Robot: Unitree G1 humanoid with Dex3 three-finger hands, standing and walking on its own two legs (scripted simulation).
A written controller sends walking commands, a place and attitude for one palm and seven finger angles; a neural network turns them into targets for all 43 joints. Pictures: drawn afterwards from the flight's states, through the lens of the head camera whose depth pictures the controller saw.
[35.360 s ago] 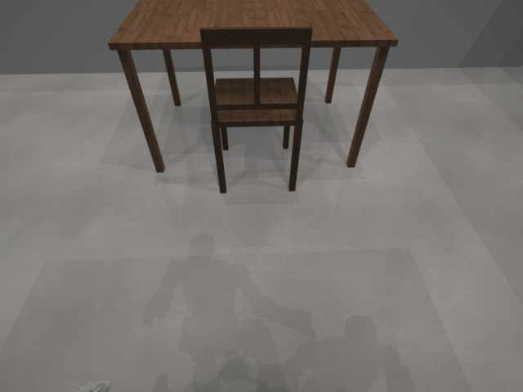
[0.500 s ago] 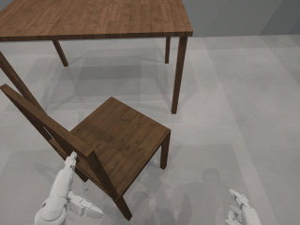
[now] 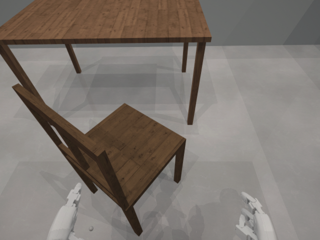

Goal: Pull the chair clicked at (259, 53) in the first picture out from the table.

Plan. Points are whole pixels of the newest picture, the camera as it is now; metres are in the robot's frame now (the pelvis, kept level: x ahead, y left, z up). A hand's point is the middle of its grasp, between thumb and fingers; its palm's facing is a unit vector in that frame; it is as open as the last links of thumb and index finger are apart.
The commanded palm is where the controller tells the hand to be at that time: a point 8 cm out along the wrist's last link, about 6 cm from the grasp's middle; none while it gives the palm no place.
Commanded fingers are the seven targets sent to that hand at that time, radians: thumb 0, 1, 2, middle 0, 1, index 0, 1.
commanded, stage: draw the fingers out of the gap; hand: left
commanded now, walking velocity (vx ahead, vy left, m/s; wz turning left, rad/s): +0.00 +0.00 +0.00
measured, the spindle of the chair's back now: (74, 149) +0.41 +0.30 -0.06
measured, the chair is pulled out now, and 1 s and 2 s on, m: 0.52 0.52 0.52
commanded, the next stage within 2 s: draw the hand back to the body in 0.08 s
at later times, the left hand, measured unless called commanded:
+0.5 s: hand (70, 225) +0.15 +0.18 +0.07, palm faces +0.04 -0.99 -0.10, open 17.5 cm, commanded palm +0.11 +0.24 +0.07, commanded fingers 0.00 -0.55 0.20 0.00 0.00 0.00 0.00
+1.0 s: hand (27, 207) +0.17 +0.24 +0.13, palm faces +0.33 -0.85 -0.41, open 15.0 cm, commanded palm +0.13 +0.28 +0.16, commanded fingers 0.00 0.21 0.57 -0.10 -0.16 -0.10 -0.16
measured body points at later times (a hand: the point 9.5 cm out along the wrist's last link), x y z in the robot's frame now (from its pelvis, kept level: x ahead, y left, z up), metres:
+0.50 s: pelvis -0.02 +0.00 -0.02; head +0.01 -0.01 +0.43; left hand +0.15 +0.24 +0.07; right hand +0.17 -0.23 -0.08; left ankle -0.02 +0.13 -0.69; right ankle +0.02 -0.12 -0.69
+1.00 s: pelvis +0.00 +0.01 +0.03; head -0.01 -0.01 +0.47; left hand +0.14 +0.28 +0.15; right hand +0.18 -0.22 -0.05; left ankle -0.02 +0.13 -0.69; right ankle +0.02 -0.12 -0.69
